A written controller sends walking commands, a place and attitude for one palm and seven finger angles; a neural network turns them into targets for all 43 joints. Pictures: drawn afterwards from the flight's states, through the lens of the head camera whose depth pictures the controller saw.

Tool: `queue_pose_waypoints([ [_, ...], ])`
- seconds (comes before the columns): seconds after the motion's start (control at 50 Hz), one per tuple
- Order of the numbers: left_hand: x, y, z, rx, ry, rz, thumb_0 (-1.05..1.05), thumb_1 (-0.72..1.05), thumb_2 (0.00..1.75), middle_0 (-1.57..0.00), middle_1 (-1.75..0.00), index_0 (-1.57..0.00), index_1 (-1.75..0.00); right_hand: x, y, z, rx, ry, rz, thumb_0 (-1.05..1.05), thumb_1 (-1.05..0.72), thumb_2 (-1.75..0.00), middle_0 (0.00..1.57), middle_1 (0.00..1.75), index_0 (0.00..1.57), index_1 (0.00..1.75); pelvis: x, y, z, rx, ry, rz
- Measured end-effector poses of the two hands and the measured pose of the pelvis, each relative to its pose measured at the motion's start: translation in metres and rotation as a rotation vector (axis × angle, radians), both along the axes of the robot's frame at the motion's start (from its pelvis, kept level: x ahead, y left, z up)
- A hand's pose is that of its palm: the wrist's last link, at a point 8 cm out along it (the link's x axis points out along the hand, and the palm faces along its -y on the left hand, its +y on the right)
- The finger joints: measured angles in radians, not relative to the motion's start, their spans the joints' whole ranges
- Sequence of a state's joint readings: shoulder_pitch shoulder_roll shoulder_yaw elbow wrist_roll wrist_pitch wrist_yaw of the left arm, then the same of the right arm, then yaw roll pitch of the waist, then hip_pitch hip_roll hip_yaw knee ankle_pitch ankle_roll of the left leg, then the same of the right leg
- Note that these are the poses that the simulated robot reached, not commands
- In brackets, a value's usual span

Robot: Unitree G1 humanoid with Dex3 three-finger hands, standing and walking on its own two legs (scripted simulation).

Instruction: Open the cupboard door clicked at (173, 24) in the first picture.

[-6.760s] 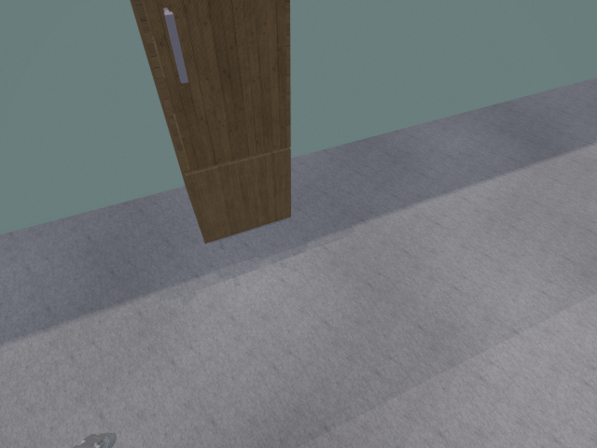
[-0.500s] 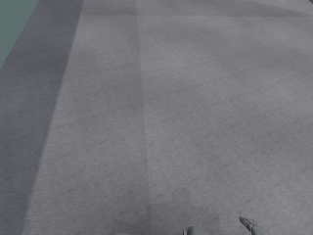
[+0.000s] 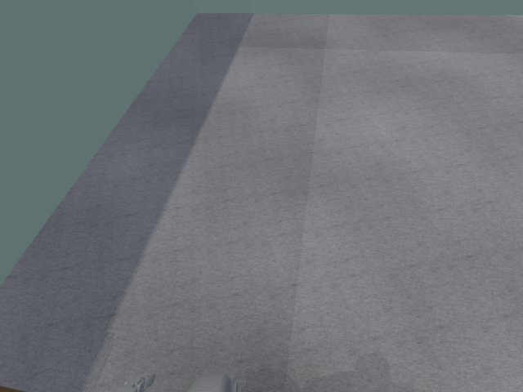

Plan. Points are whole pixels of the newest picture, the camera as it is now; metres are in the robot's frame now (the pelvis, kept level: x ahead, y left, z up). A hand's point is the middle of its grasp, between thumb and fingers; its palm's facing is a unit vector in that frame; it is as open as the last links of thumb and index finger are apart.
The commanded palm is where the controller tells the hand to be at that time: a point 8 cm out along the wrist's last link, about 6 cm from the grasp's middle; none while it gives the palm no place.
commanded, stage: turn to face it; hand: left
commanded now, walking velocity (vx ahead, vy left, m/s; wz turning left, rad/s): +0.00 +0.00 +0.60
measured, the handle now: out of the picture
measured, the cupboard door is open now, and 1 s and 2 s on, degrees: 0 0 0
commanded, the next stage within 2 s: none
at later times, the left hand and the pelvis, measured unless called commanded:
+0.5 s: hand out of the picture +0.03 +0.28 -0.16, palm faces +0.32 -0.91 -0.27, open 7.4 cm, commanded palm none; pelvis +0.00 +0.04 +0.00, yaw +17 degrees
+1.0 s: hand out of the picture -0.06 +0.20 -0.16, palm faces +0.59 -0.76 -0.28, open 7.4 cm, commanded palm none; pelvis +0.00 +0.00 +0.00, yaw +37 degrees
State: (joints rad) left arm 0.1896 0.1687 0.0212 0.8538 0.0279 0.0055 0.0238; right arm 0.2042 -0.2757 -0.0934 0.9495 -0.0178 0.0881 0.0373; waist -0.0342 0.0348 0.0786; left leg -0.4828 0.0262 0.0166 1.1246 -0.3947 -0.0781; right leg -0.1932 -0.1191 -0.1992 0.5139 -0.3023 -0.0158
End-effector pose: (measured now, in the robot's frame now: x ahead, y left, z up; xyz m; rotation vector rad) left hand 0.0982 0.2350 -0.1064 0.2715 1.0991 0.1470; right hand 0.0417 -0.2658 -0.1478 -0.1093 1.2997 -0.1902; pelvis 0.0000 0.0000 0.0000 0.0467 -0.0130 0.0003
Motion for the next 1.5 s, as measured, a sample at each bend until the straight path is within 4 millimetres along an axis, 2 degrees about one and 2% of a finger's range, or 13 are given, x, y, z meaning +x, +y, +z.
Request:
queue_pose_waypoints([
  [0.1,-0.044,0.02,-0.014,-0.016,0.077,0.104,0.0,0.9,0.9,-0.2,-0.3,-0.2,-0.3,0.034,0.011,0.006,-0.025,-0.013,0.102,0.01,-0.91,-0.9,0.19,0.3,0.2,0.3,0.0,0.008,-0.002,-0.01,0.001,0.068],
  [0.22,-0.099,0.061,-0.047,-0.04,0.165,0.248,0.0,0.9,0.9,-0.2,-0.3,-0.2,-0.3,0.092,0.046,0.012,-0.078,-0.117,0.248,0.0,-0.91,-0.9,0.19,0.3,0.2,0.3,0.001,0.032,-0.02,-0.043,0.013,0.147],
  [0.28,-0.116,0.078,-0.052,-0.034,0.21,0.298,0.0,0.9,0.9,-0.2,-0.3,-0.2,-0.3,0.108,0.063,0.019,-0.091,-0.165,0.292,0.0,-0.91,-0.89,0.2,0.3,0.2,0.3,-0.001,0.04,-0.02,-0.045,0.01,0.169],
  [0.38,-0.112,0.089,-0.038,-0.04,0.157,0.347,0.0,0.91,0.9,-0.2,-0.3,-0.2,-0.3,0.113,0.08,0.03,-0.092,-0.157,0.346,0.0,-0.91,-0.89,0.2,0.3,0.2,0.3,-0.001,0.045,-0.008,-0.065,0.008,0.229],
  [0.5,-0.093,0.085,-0.022,-0.033,0.059,0.376,0.0,0.91,0.9,-0.2,-0.3,-0.2,-0.3,0.114,0.087,0.027,-0.054,-0.129,0.386,0.0,-0.91,-0.89,0.2,0.3,0.2,0.3,0.002,0.039,-0.002,-0.063,0.009,0.298],
  [0.62,-0.073,0.064,-0.01,-0.008,-0.031,0.399,0.0,0.91,0.9,-0.2,-0.3,-0.2,-0.3,0.115,0.072,0.01,-0.017,-0.092,0.411,0.0,-0.91,-0.89,0.2,0.3,0.2,0.3,0.006,0.018,-0.006,-0.05,0.007,0.374],
  [0.7,-0.076,0.044,-0.005,0.025,-0.078,0.425,0.0,0.9,0.9,-0.2,-0.3,-0.2,-0.3,0.124,0.056,-0.006,0.001,-0.069,0.437,0.0,-0.91,-0.89,0.2,0.3,0.2,0.3,0.009,0.001,-0.013,-0.037,0.0,0.432],
  [0.84,-0.122,0.015,0.002,0.015,-0.016,0.538,0.0,0.9,0.9,-0.2,-0.3,-0.2,-0.3,0.143,0.049,0.001,0.003,-0.035,0.528,0.0,-0.91,-0.89,0.2,0.3,0.2,0.3,0.011,-0.009,-0.001,-0.009,-0.012,0.535],
  [0.94,-0.163,0.003,-0.006,-0.016,0.037,0.634,0.0,0.9,0.9,-0.2,-0.3,-0.2,-0.3,0.156,0.063,0.007,-0.019,-0.01,0.617,0.0,-0.91,-0.89,0.19,0.3,0.2,0.3,0.008,-0.007,0.0,-0.008,-0.01,0.608],
  [1.12,-0.266,0.002,-0.048,-0.094,0.152,0.84,0.0,0.9,0.9,-0.2,-0.3,-0.2,-0.3,0.193,0.147,0.016,-0.054,-0.142,0.831,0.01,-0.91,-0.9,0.19,0.3,0.2,0.3,-0.016,0.019,-0.019,-0.042,-0.008,0.73],
  [1.18,-0.289,0.006,-0.051,-0.106,0.201,0.883,0.0,0.9,0.9,-0.2,-0.3,-0.2,-0.3,0.194,0.17,0.026,-0.049,-0.198,0.869,0.0,-0.91,-0.89,0.2,0.3,0.2,0.3,-0.022,0.025,-0.016,-0.052,-0.015,0.75],
  [1.34,-0.288,0.025,-0.03,-0.078,0.086,0.944,0.0,0.91,0.9,-0.2,-0.3,-0.2,-0.3,0.181,0.195,0.037,-0.039,-0.181,0.947,0.0,-0.91,-0.89,0.2,0.3,0.2,0.3,-0.03,0.031,-0.001,-0.072,-0.029,0.844],
  [1.5,-0.262,0.03,-0.014,-0.022,-0.025,0.98,0.0,0.91,0.9,-0.2,-0.3,-0.2,-0.3,0.175,0.186,0.023,-0.017,-0.109,0.985,0.0,-0.91,-0.89,0.2,0.3,0.2,0.3,-0.023,0.02,-0.001,-0.066,-0.021,0.942],
])
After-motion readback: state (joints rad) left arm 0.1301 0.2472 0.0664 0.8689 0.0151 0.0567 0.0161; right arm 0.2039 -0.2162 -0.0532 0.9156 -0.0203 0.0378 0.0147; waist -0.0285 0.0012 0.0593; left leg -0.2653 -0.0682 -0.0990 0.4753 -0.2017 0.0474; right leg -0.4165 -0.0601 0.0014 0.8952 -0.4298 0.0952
